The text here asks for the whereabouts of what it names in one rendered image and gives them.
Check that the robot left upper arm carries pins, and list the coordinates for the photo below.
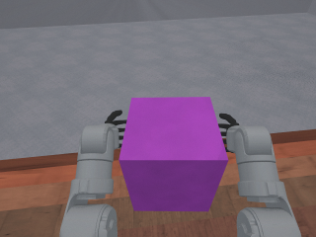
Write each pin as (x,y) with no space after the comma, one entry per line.
(90,220)

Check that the right robot hand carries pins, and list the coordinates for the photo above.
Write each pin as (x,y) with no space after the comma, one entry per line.
(232,122)

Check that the robot left forearm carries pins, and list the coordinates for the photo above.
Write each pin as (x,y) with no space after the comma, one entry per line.
(93,179)

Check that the left robot hand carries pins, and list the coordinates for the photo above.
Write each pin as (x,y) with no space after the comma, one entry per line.
(111,120)

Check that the carton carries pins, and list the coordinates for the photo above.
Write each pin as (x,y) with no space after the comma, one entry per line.
(172,155)

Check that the robot right upper arm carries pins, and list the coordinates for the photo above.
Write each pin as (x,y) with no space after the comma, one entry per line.
(265,222)

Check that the robot right forearm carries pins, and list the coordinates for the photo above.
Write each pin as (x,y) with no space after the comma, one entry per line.
(257,168)

